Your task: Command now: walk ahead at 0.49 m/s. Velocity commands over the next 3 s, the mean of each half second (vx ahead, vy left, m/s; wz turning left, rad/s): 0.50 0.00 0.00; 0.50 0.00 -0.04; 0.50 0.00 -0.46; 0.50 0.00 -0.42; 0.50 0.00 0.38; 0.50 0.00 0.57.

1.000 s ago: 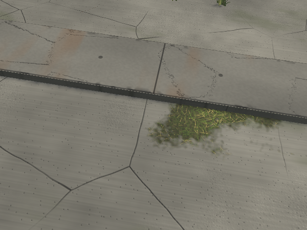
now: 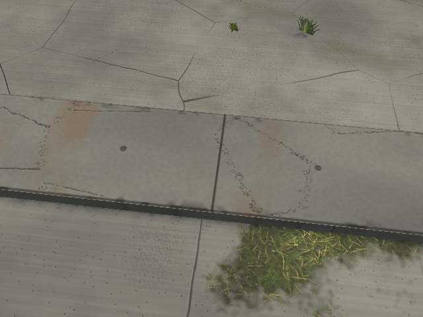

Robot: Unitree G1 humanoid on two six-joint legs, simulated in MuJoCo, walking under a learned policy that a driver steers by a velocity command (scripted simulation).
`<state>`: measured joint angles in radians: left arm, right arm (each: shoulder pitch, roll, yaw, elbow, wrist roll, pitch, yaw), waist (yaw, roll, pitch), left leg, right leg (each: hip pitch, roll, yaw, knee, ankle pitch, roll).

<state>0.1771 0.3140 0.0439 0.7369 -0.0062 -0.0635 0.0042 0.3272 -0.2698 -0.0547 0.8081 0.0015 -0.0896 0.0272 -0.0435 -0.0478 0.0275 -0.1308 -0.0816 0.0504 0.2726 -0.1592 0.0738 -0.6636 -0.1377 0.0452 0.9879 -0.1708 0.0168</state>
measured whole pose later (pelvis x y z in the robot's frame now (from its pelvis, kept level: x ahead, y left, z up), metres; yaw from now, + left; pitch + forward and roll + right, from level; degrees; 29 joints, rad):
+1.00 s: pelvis +0.57 -0.01 +0.00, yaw -2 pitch +1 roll +1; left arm 0.26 0.29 0.04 0.85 0.06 -0.08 -0.05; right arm 0.27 -0.25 -0.04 0.84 -0.06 -0.09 0.01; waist -0.02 -0.05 0.02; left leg -0.22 -0.04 0.08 0.36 -0.17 0.07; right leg -0.60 -0.06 0.07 1.19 -0.26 -0.05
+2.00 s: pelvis +1.11 -0.14 +0.05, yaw -30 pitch +4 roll +1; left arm 0.14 0.25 0.02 0.74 0.08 -0.09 -0.06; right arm 0.44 -0.21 0.00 0.86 -0.06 -0.11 0.01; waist -0.09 -0.03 -0.10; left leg -0.18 -0.03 0.06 0.34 -0.23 0.06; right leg -0.70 -0.06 0.03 0.95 -0.19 0.05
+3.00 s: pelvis +1.61 -0.31 -0.16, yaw +3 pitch +4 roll +2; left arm 0.01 0.22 0.05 0.63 -0.01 -0.10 0.02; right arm 0.33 -0.23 -0.08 0.80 0.03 -0.02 -0.03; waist -0.07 -0.02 -0.05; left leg -0.24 -0.15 -0.18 0.57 -0.38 0.06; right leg -0.56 -0.02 0.10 0.58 -0.09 0.05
